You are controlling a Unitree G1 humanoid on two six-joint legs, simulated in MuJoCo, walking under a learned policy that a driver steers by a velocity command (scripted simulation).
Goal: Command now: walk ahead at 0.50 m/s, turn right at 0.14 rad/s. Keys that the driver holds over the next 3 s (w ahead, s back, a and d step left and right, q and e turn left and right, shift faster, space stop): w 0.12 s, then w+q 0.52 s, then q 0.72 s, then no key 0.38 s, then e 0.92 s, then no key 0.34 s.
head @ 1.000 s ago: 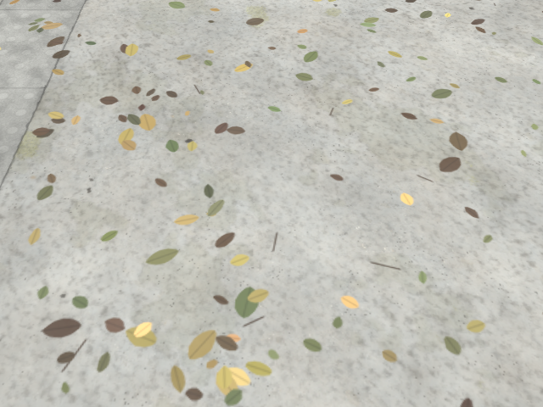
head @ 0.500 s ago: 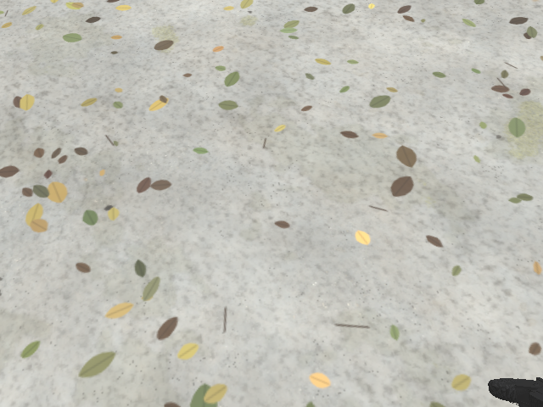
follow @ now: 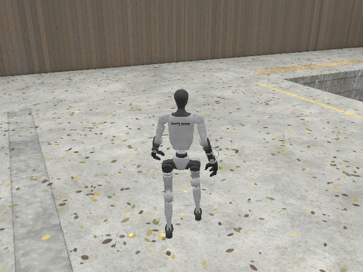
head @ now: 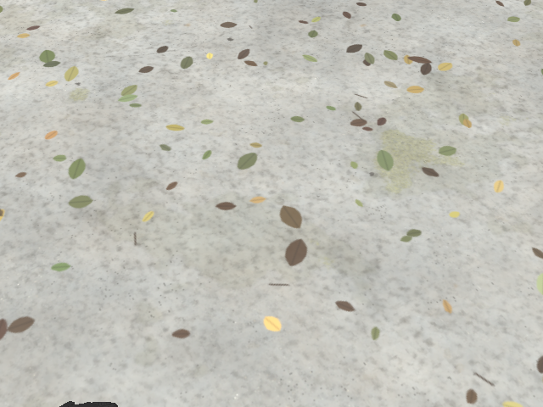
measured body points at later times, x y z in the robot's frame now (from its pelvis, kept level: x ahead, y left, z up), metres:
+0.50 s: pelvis +0.26 -0.06 +0.00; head +0.28 -0.06 +0.45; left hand +0.27 +0.23 -0.12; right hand +0.46 -0.30 -0.11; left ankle +0.40 +0.13 -0.68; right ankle +0.21 -0.15 -0.75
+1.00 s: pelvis +0.48 +0.03 -0.01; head +0.53 +0.06 +0.44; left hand +0.54 +0.35 -0.10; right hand +0.72 -0.19 -0.10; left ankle +0.48 +0.11 -0.75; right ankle +0.65 -0.10 -0.69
